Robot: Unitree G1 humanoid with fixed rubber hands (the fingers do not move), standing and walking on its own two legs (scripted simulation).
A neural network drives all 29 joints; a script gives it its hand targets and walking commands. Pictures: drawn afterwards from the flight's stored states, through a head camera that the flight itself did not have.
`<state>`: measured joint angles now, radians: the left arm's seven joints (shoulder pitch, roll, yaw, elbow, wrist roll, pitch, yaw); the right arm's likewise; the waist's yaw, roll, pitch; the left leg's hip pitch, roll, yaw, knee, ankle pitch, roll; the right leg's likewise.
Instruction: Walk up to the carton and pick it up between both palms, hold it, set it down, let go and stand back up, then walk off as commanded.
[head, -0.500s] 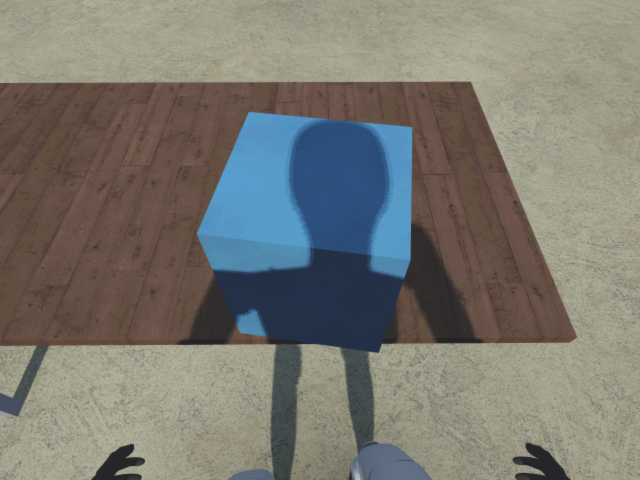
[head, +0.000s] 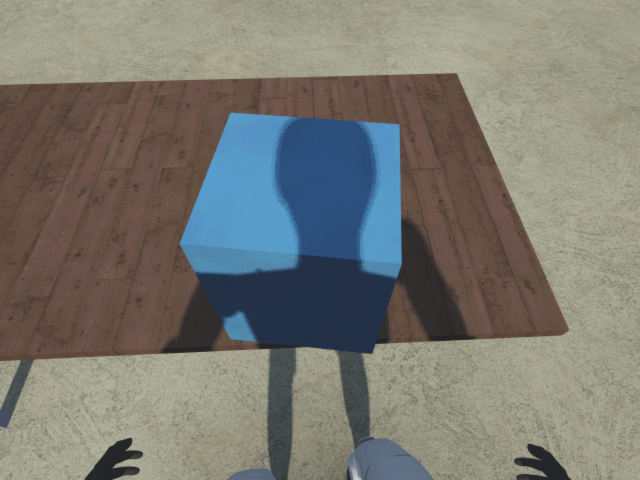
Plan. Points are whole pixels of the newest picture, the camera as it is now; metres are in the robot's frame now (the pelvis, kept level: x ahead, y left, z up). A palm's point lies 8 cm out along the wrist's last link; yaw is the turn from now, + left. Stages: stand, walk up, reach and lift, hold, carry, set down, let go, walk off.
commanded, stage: walk up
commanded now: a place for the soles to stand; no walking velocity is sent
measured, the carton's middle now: (306, 242) +0.39 +0.01 +0.04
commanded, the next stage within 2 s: stand in 1.52 s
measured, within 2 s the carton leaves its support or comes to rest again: neither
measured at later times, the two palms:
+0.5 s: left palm out of the picture +0.13 +0.29 -0.11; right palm out of the picture +0.09 -0.29 -0.11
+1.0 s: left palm out of the picture +0.07 +0.37 -0.11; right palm out of the picture +0.06 -0.21 -0.11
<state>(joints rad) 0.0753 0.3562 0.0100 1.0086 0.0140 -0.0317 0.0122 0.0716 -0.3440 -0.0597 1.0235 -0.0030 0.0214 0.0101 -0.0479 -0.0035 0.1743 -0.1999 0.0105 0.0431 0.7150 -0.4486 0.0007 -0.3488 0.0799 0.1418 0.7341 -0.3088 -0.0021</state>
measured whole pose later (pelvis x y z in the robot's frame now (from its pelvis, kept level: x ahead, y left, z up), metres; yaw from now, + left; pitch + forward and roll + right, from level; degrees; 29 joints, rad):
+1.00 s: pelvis -0.01 +0.06 +0.01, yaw -2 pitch -5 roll +0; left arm 0.12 0.37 0.03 1.08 0.01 -0.03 0.01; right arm 0.12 -0.28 -0.04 1.03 -0.01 0.01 0.01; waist 0.00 -0.01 0.15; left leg -0.20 -0.04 -0.01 0.67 -0.38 0.04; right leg -0.27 0.03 0.08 0.65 -0.30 0.02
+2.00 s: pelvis +0.01 +0.04 +0.03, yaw -1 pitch -4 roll +0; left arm 0.08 0.30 0.01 1.13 0.01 -0.03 0.01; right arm 0.09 -0.30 -0.04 1.14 -0.01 0.00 0.01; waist -0.02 0.01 0.10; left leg -0.04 -0.02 -0.03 0.32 -0.22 0.00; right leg -0.13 0.03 0.07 0.35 -0.16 -0.01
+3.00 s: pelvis +0.00 +0.05 +0.03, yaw -1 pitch -6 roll +0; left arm 0.25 0.23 0.03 0.33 -0.04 0.30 0.03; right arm 0.32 -0.17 -0.07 0.46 0.00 -0.04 0.02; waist 0.00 -0.02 0.13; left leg -0.05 0.02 0.06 0.43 -0.27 0.01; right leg -0.12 0.02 0.03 0.42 -0.19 0.00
